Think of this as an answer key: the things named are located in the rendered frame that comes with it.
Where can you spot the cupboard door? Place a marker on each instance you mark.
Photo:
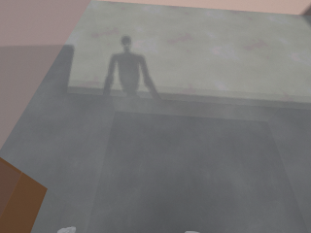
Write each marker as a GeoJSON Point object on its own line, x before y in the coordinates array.
{"type": "Point", "coordinates": [8, 182]}

